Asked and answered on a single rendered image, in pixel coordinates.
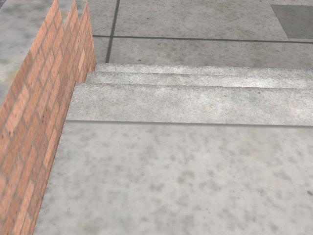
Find stairs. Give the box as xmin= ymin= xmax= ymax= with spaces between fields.
xmin=85 ymin=63 xmax=313 ymax=89

